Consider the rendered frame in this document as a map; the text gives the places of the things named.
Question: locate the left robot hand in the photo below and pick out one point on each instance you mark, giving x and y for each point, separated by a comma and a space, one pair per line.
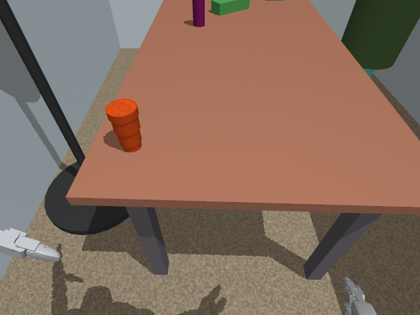
16, 243

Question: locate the coat stand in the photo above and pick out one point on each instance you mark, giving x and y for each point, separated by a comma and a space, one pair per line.
73, 219

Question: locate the table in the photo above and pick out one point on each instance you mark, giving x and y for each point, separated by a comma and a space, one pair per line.
260, 109

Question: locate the right robot hand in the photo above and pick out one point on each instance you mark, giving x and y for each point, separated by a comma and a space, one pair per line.
356, 304

